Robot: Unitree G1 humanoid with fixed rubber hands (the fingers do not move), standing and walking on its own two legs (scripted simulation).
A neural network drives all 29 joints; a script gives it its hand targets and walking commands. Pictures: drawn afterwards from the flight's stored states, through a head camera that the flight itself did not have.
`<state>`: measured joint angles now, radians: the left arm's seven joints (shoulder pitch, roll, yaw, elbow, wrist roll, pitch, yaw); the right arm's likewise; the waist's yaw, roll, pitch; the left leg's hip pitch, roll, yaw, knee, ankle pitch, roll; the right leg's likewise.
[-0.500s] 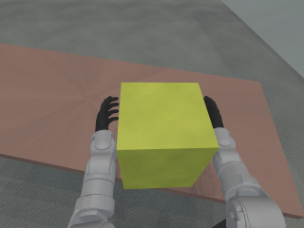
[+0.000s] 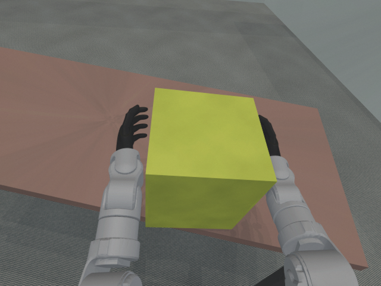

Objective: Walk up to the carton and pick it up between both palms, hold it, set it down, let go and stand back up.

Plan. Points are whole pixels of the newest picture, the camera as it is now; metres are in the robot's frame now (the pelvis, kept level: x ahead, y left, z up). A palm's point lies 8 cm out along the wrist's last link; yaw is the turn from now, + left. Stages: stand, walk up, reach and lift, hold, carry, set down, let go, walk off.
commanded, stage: reach and lift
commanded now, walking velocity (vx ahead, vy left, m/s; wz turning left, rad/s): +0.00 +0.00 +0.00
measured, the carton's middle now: (197, 165) +0.36 +0.00 +0.06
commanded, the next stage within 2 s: none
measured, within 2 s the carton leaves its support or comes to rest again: neither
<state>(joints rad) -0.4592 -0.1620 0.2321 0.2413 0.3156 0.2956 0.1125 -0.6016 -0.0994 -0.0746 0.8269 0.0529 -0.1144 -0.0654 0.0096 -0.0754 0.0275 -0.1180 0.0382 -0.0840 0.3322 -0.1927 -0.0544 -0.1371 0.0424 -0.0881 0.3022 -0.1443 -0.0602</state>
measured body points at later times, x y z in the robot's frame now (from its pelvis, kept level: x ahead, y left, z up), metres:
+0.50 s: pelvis +0.00 +0.02 +0.00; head -0.02 +0.06 +0.44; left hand +0.36 +0.17 +0.17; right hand +0.37 -0.13 +0.14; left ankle -0.01 +0.15 -0.75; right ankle +0.01 -0.08 -0.75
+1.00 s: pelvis +0.00 +0.04 +0.00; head -0.05 +0.07 +0.44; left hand +0.37 +0.18 +0.20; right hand +0.37 -0.12 +0.18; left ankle -0.01 +0.15 -0.75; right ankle +0.01 -0.08 -0.75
